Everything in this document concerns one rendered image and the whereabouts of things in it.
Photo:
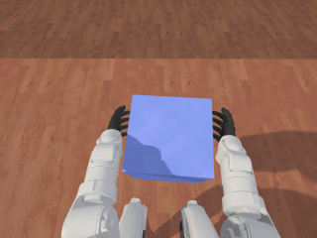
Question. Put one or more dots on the right robot hand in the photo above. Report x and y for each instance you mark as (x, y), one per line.
(227, 125)

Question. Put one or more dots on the robot thigh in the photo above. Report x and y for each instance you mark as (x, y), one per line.
(133, 220)
(196, 223)

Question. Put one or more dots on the robot right thigh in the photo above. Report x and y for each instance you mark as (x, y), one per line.
(196, 223)

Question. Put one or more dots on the robot left thigh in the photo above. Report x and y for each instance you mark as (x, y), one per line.
(133, 220)

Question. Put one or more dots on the robot right upper arm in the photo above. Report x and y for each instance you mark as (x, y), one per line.
(238, 226)

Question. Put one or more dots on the robot right forearm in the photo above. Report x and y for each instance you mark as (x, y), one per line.
(241, 196)

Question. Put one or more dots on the robot left upper arm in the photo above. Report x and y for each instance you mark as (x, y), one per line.
(93, 221)

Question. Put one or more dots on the left robot hand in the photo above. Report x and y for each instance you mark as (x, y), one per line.
(117, 120)

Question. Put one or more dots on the carton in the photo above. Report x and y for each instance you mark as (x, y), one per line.
(170, 139)

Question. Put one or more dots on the robot left forearm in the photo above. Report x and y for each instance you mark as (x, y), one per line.
(99, 186)

